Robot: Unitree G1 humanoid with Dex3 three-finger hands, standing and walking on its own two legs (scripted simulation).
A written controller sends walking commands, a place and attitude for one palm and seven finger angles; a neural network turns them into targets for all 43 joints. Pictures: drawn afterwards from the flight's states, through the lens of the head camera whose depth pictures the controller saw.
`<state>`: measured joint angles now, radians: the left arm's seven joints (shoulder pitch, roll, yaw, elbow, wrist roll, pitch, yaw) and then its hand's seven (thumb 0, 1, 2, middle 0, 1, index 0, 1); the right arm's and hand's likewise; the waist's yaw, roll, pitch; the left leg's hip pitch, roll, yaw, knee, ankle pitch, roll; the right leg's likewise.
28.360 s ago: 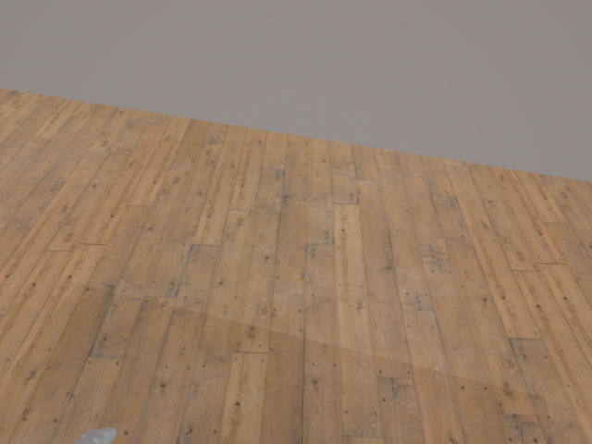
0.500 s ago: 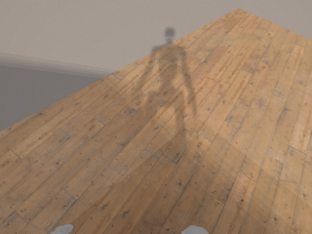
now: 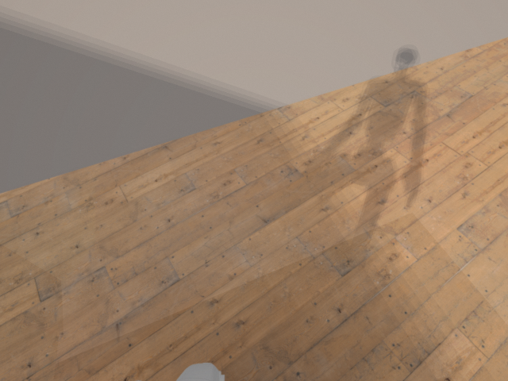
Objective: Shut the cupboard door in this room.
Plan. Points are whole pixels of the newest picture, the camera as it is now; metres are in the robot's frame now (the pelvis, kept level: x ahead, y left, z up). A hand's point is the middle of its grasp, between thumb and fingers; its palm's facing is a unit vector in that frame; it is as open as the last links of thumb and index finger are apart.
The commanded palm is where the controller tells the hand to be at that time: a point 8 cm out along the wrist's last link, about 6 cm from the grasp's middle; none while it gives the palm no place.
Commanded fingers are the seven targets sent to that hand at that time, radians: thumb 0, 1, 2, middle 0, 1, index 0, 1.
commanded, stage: walk to a spot facing it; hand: left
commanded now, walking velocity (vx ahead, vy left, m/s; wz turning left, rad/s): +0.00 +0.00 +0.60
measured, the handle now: out of the picture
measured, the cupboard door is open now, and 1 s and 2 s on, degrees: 81 81 81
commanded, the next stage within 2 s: none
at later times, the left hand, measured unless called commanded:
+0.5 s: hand out of the picture +0.07 +0.25 -0.15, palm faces +0.25 -0.92 -0.29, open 7.4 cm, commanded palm none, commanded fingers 0.00 0.90 0.90 -0.20 -0.30 -0.20 -0.30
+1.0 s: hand out of the picture -0.04 +0.17 -0.18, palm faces +0.61 -0.76 -0.21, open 7.4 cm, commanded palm none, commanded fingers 0.00 0.90 0.90 -0.20 -0.30 -0.20 -0.30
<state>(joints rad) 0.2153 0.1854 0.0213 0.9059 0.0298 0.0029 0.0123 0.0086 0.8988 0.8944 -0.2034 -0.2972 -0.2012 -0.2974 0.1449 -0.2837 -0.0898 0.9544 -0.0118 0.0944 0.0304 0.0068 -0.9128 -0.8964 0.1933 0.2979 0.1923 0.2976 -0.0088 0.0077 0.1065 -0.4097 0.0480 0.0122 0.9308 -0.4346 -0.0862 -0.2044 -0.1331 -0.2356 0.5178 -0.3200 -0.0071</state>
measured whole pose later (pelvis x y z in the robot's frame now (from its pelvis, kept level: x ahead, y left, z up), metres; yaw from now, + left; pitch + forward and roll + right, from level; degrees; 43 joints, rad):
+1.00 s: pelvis +0.15 +0.09 -0.02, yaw +36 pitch +1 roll +1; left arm 0.46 0.18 0.03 1.08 0.03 -0.05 0.00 0.01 0.90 0.89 -0.20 -0.30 -0.20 -0.30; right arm 0.05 -0.24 -0.05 0.92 -0.03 0.01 0.06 0.01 -0.91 -0.90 0.19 0.30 0.19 0.30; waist 0.05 -0.01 0.13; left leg -0.42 0.02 0.16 0.61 -0.23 0.06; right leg 0.01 -0.20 -0.39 0.59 -0.50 0.09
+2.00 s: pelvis +0.46 +0.38 -0.02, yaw +58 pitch +0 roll -1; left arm 0.41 0.19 0.04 1.13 0.02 -0.04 -0.01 0.01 0.91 0.89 -0.20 -0.30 -0.20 -0.30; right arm 0.07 -0.21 -0.05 0.95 -0.02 -0.05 0.04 0.00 -0.91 -0.90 0.19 0.30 0.19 0.30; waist 0.05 -0.03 0.10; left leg -0.43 0.04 0.14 0.67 -0.22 0.08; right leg -0.12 -0.18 -0.25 0.84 -0.49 0.07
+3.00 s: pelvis +0.59 +0.61 -0.02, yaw +81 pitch +0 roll -1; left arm 0.21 0.27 0.07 0.96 0.02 0.05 0.01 0.01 0.91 0.89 -0.20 -0.30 -0.20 -0.30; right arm 0.11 -0.25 -0.07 0.89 -0.02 0.03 0.03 0.00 -0.91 -0.90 0.19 0.30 0.19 0.30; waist 0.02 -0.06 0.09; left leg -0.34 0.04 0.09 0.68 -0.33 0.03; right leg -0.37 -0.18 -0.25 0.88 -0.52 0.07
